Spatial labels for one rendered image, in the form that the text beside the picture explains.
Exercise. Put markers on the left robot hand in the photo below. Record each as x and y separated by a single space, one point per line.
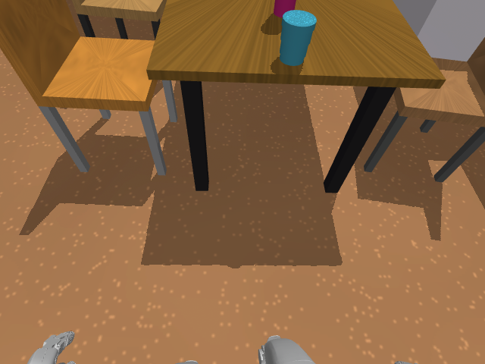
52 348

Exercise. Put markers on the table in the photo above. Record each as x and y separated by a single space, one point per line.
354 43

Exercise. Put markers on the chair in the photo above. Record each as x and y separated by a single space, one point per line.
460 100
150 10
62 69

